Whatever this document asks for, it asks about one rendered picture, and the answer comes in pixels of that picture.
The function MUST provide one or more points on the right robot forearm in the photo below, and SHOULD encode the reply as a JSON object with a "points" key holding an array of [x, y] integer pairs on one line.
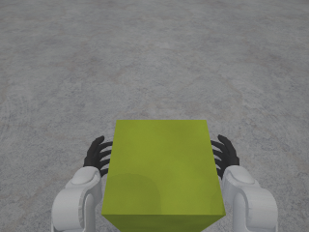
{"points": [[254, 208]]}

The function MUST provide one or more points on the left robot hand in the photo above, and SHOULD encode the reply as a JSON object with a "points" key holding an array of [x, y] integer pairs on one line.
{"points": [[94, 155]]}

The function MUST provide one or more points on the right robot hand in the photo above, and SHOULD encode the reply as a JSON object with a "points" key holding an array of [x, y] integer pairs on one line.
{"points": [[228, 154]]}

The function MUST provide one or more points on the left robot forearm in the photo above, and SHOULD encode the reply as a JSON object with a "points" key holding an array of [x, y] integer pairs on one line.
{"points": [[74, 207]]}

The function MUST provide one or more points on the carton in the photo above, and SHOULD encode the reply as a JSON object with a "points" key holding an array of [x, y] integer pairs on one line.
{"points": [[162, 177]]}

